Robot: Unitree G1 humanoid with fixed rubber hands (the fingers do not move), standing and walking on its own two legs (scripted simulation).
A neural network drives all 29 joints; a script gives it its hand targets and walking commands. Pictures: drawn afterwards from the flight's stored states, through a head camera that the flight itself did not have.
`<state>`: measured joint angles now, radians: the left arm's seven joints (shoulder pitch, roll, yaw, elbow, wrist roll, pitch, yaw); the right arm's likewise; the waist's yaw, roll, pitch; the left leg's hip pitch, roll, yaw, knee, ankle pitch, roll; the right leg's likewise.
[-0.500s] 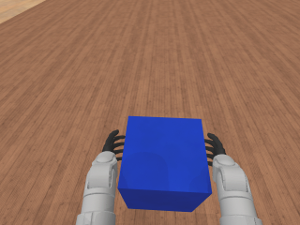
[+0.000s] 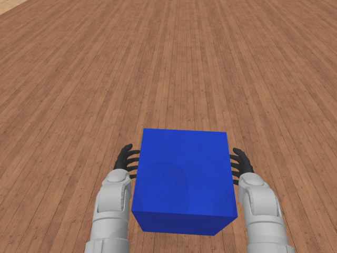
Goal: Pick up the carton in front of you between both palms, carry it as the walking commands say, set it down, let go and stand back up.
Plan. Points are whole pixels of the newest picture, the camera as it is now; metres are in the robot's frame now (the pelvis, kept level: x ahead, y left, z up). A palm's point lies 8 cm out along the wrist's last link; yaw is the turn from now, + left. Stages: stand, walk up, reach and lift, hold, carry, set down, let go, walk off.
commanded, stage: carry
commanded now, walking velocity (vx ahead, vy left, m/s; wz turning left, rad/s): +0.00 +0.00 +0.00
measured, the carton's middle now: (181, 185) +0.31 +0.00 -0.04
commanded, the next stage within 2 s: hold in 0.94 s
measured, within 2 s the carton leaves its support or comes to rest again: neither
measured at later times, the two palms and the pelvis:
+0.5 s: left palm (128, 168) +0.31 +0.14 +0.05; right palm (250, 173) +0.30 -0.16 +0.04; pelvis +0.01 -0.02 +0.00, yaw +0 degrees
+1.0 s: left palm (128, 172) +0.30 +0.14 +0.04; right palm (251, 175) +0.30 -0.16 +0.03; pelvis +0.01 -0.02 +0.00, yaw +0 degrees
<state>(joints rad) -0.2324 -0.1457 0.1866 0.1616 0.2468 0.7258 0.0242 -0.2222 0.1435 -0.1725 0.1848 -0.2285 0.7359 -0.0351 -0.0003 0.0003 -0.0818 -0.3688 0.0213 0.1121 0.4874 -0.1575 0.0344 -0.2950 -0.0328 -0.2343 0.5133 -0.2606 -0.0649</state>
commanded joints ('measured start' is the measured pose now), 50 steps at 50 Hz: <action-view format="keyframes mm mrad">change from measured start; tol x16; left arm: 1 -357 -925 -574 -46 -237 -20 -228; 50 -387 -976 -530 -59 -249 -60 -244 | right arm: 1 -442 922 577 -87 260 -41 254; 50 -491 989 584 -49 269 -88 270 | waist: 1 7 39 -304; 50 52 -40 -312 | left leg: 1 98 138 -173 -88 20 20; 11 114 124 -130 -18 232 21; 40 3 97 -120 -10 9 -9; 50 280 -96 -208 -72 231 31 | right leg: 1 130 -131 150 -87 0 12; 25 95 -177 174 -121 85 -4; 33 155 -159 140 -58 361 26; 42 55 -188 209 -184 -23 19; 47 103 -133 141 -117 136 25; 48 205 31 372 -149 432 40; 50 286 20 387 -130 463 40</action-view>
